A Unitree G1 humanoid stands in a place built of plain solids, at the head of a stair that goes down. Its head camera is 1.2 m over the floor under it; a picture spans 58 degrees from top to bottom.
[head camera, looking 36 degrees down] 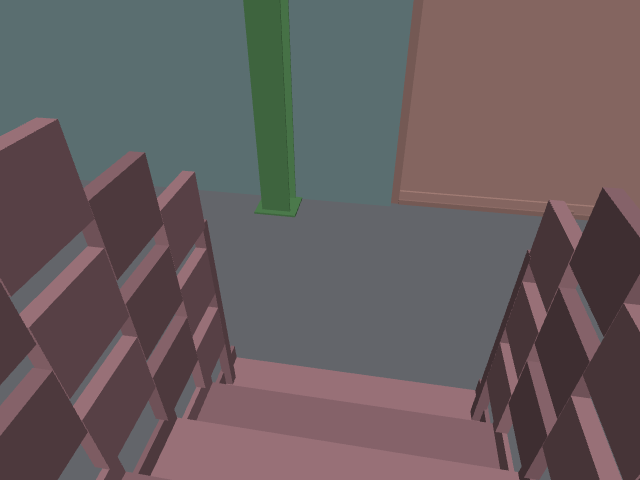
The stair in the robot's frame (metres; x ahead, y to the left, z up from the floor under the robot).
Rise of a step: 0.18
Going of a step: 0.30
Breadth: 1.32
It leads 9 degrees to the right of straight ahead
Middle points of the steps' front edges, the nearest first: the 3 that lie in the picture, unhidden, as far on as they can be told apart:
0.86 -0.07 -0.37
1.16 -0.12 -0.55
1.46 -0.17 -0.74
